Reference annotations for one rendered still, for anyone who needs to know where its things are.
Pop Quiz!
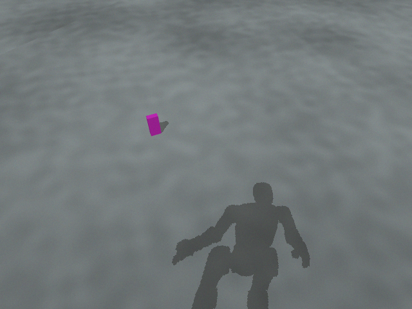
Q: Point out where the carton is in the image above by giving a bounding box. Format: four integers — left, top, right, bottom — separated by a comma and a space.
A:
146, 113, 162, 136

